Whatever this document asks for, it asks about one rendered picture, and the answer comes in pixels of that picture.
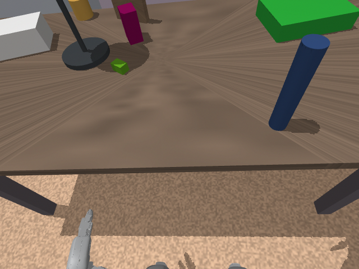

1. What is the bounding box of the desk lamp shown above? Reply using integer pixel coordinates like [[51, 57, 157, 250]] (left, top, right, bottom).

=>
[[56, 0, 110, 71]]

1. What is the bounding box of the table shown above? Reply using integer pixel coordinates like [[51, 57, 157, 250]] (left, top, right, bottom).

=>
[[0, 0, 359, 215]]

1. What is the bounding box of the left robot hand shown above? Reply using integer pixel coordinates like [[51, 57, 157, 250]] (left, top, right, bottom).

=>
[[66, 209, 107, 269]]

